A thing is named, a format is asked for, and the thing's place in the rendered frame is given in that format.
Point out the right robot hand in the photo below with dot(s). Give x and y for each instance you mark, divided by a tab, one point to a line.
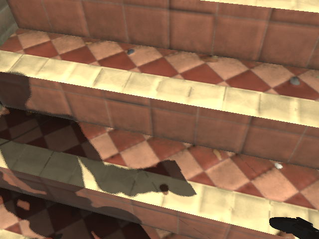
299	227

